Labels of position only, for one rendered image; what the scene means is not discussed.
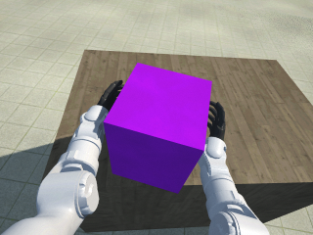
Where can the robot right upper arm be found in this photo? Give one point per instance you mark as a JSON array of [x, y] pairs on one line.
[[231, 223]]

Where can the pedestal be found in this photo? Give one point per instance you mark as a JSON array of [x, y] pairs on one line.
[[268, 137]]

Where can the robot left hand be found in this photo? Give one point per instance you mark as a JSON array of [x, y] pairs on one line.
[[108, 98]]

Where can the carton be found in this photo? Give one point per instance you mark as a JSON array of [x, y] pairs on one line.
[[156, 128]]

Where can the right robot forearm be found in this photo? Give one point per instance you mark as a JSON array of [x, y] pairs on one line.
[[217, 183]]

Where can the left robot forearm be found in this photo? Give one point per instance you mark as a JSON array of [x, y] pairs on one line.
[[85, 145]]

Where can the robot left upper arm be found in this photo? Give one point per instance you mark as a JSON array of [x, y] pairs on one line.
[[64, 199]]

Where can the robot right hand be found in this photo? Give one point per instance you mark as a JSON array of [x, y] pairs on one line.
[[218, 126]]

